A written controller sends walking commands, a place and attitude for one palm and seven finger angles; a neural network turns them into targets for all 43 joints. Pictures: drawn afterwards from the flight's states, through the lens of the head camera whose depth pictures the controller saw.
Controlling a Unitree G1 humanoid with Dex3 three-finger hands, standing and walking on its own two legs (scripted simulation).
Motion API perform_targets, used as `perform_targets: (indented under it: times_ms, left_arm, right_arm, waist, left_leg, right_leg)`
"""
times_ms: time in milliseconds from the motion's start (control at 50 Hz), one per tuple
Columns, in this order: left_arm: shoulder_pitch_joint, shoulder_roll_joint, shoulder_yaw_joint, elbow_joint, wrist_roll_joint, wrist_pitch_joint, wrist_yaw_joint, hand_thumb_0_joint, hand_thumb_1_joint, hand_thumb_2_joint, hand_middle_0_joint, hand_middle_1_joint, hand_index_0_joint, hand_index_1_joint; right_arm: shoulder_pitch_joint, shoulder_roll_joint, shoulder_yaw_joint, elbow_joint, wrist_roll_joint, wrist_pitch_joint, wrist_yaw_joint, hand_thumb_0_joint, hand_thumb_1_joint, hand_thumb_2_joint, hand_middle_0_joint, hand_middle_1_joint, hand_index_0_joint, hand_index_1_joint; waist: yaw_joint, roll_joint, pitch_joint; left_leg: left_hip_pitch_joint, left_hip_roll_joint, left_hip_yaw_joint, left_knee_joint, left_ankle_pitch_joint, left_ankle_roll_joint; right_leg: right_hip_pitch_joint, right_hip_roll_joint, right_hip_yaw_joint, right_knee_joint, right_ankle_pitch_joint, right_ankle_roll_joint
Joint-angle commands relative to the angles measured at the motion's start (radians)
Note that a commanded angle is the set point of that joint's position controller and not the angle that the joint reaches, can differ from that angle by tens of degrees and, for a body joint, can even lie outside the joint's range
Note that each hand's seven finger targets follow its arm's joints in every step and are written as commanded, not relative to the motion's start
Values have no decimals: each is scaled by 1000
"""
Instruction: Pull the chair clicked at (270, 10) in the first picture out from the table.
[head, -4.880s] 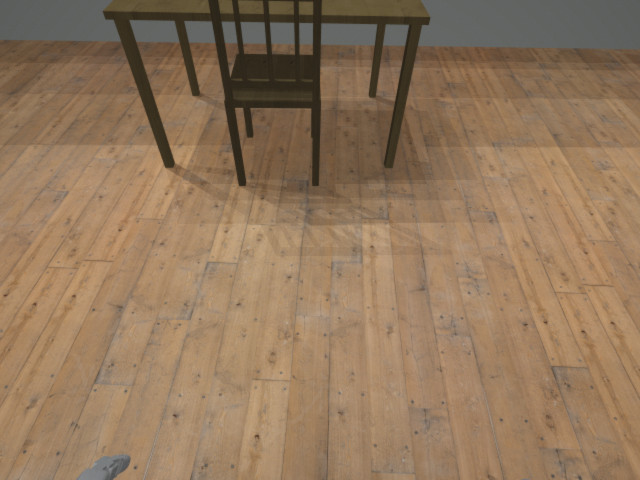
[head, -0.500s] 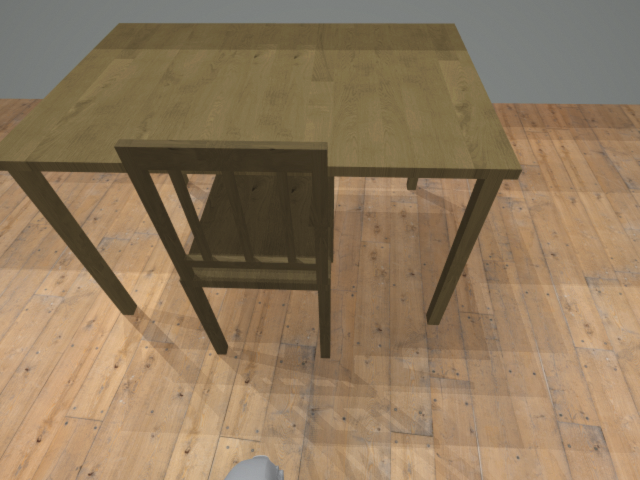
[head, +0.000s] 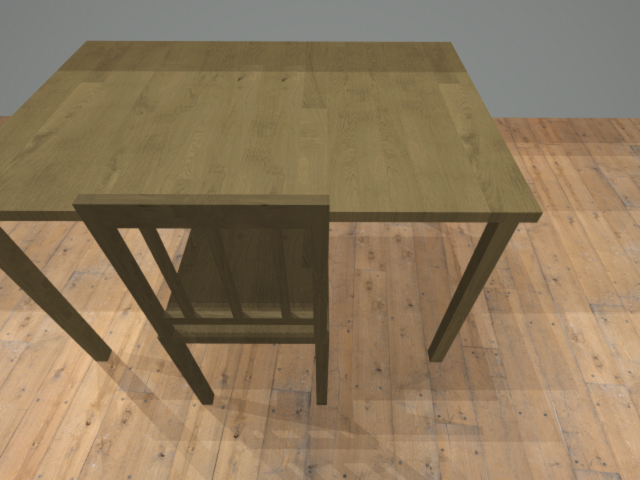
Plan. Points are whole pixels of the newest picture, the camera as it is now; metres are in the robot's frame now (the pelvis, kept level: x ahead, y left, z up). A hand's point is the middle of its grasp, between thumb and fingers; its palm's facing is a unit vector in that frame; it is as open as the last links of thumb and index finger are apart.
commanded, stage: come to a stop and stand still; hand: left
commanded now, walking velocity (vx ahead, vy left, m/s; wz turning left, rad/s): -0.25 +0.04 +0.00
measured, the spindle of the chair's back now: (225, 275) +0.47 +0.20 -0.10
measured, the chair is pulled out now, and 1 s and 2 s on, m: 0.00 0.00 0.00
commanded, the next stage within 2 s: look again from close up in 1.04 s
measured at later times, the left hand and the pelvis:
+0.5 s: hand out of the picture +0.03 +0.20 -0.17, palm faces +0.04 -0.97 -0.23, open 7.3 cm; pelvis +0.00 +0.01 +0.00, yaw +0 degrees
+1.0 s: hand out of the picture -0.02 +0.17 -0.17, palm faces +0.02 -0.98 -0.20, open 7.3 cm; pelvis -0.02 +0.01 +0.00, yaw +1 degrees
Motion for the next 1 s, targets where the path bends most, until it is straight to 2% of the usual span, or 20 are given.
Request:
perform_targets:
  times_ms: [0,60,120,200,260,300,320,380,440,480,520,560,580,720,740,760,780,800,860,980]
  left_arm:
    - [109,132,-1,20,-7,0,12,0,900,900,-200,-300,-200,-300]
    - [71,136,7,10,-16,9,21,0,900,900,-200,-300,-200,-300]
    - [58,144,15,3,-16,22,26,0,900,900,-200,-300,-200,-300]
    - [14,146,27,-13,-10,37,29,0,900,900,-200,-300,-200,-300]
    - [-16,122,29,-28,-10,46,26,0,900,900,-200,-300,-200,-300]
    - [-14,68,20,-34,-12,54,19,0,900,900,-200,-300,-200,-300]
    - [-3,55,15,-31,-8,57,18,0,900,900,-200,-300,-200,-300]
    - [46,47,11,-4,-3,64,15,0,900,900,-200,-300,-200,-300]
    - [79,32,4,16,-4,62,16,0,900,900,-200,-300,-200,-300]
    - [118,33,-4,37,-6,50,18,0,900,900,-200,-300,-200,-300]
    - [124,62,-12,52,-7,32,23,0,900,900,-200,-300,-200,-300]
    - [93,67,-16,57,-11,20,20,0,900,900,-200,-300,-200,-300]
    - [88,63,-20,57,-12,19,19,0,900,900,-200,-300,-200,-300]
    - [140,54,-27,82,-13,17,17,0,900,900,-200,-300,-200,-300]
    - [219,81,-33,94,5,-8,51,0,900,900,-200,-300,-200,-300]
    - [175,114,-28,47,-6,-19,42,0,900,900,-200,-300,-200,-300]
    - [140,110,-27,32,-7,-19,32,0,900,900,-200,-300,-200,-300]
    - [133,119,-22,19,-9,-22,26,0,900,900,-200,-300,-200,-300]
    - [137,84,-28,12,-10,-9,18,0,900,900,-200,-300,-200,-300]
    - [152,50,-37,13,-13,-4,12,0,900,900,-200,-300,-200,-300]
  right_arm:
    - [67,-57,-5,-23,21,14,2,0,-900,-900,200,300,200,300]
    - [105,-70,-16,5,20,39,-4,0,-900,-900,200,300,200,300]
    - [101,-71,-20,5,18,50,-5,0,-900,-900,200,300,200,300]
    - [103,-60,-26,-4,14,65,-5,0,-900,-900,200,300,200,300]
    - [128,-67,-28,-4,9,56,-2,0,-900,-900,200,300,200,300]
    - [81,-96,-25,-22,3,43,-3,0,-900,-900,200,300,200,300]
    - [47,-115,-26,-37,4,38,-5,0,-900,-900,200,300,200,300]
    - [18,-119,-26,-46,4,29,-14,0,-900,-900,200,300,200,300]
    - [7,-118,-24,-43,5,27,-15,0,-900,-900,200,300,200,300]
    - [17,-112,-18,-35,10,26,-14,0,-900,-900,200,300,200,300]
    - [37,-84,-15,-26,20,22,-11,0,-900,-900,200,300,200,300]
    - [55,-82,-11,-8,20,33,-9,0,-900,-900,200,300,200,300]
    - [63,-82,-9,0,19,34,-7,0,-900,-900,200,300,200,300]
    - [57,-77,8,29,15,28,-1,0,-900,-900,200,300,200,300]
    - [-22,-131,5,-52,16,9,12,0,-900,-900,200,300,200,300]
    - [38,-76,8,-74,14,21,16,0,-900,-900,200,300,200,300]
    - [60,-73,8,-56,9,19,17,0,-900,-900,200,300,200,300]
    - [91,-77,9,-55,2,18,19,0,-900,-900,200,300,200,300]
    - [102,-76,11,-70,1,22,15,0,-900,-900,200,300,200,300]
    - [123,-89,20,-68,3,7,12,0,-900,-900,200,300,200,300]
  waist:
    - [-10,-57,-18]
    - [-15,-166,-70]
    - [-4,-104,-69]
    - [1,-76,-60]
    - [-12,15,-55]
    - [11,172,-24]
    - [25,205,-7]
    - [35,175,-10]
    - [40,140,6]
    - [41,101,-2]
    - [12,28,-6]
    - [-15,-98,-12]
    - [-19,-110,1]
    - [-5,7,46]
    - [33,-43,87]
    - [-23,-5,-25]
    - [-30,54,16]
    - [-35,128,-38]
    - [-28,78,38]
    - [-6,18,88]
  left_leg:
    - [-88,80,-108,-50,8,-37]
    - [-7,83,-94,1,54,-52]
    - [-19,79,-93,37,41,-56]
    - [-18,75,-98,63,-42,-59]
    - [44,118,-131,-42,132,-38]
    - [-51,220,-231,-199,195,20]
    - [-89,247,-258,-236,225,47]
    - [-72,261,-234,-241,276,88]
    - [-41,252,-211,-209,305,97]
    - [-4,210,-194,-154,316,67]
    - [32,146,-159,-114,263,13]
    - [77,130,-138,-117,141,-15]
    - [87,129,-139,-134,112,-16]
    - [59,127,-148,-207,26,-11]
    - [-74,145,-113,12,90,-34]
    - [-33,88,-125,5,-47,-34]
    - [-14,88,-131,-30,-24,-25]
    - [10,89,-123,-29,7,-18]
    - [-68,97,-151,-70,-63,-4]
    - [-119,113,-185,-153,-57,9]
  right_leg:
    - [159,-195,192,-168,585,-88]
    - [162,-185,170,-150,672,-115]
    - [174,-201,172,-158,655,-133]
    - [120,-221,190,-208,422,-167]
    - [33,-137,129,-163,191,-102]
    - [80,-8,14,-65,14,-28]
    - [98,11,-4,-9,-39,-14]
    - [75,14,14,100,-141,-11]
    - [70,7,23,51,-122,-7]
    - [105,-1,48,-108,2,-7]
    - [109,-59,125,-198,193,-28]
    - [65,-80,159,-229,153,-45]
    - [46,-79,157,-251,99,-45]
    - [42,-45,145,-313,-89,-31]
    - [83,-96,146,-244,290,-6]
    - [87,-140,209,-274,44,-57]
    - [14,-119,192,-285,-168,-82]
    - [17,-98,160,-263,-180,-90]
    - [-21,-57,138,-243,-260,-78]
    - [22,-27,104,-200,-157,-58]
